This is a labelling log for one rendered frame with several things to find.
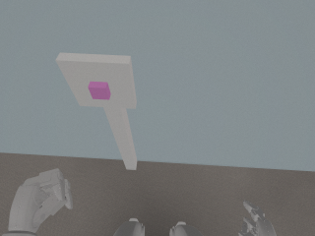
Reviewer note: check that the robot left hand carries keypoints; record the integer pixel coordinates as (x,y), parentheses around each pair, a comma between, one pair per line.
(37,198)

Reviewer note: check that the robot right hand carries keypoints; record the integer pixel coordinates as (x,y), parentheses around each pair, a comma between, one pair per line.
(262,227)

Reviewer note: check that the robot right shin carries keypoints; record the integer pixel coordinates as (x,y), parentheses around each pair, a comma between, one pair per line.
(181,223)

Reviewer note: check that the button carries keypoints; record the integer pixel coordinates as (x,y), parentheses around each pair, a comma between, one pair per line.
(99,90)

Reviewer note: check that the panel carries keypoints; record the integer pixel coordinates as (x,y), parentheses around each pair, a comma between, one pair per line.
(79,69)

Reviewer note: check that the left robot thigh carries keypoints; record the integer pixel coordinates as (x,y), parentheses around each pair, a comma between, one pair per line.
(130,228)

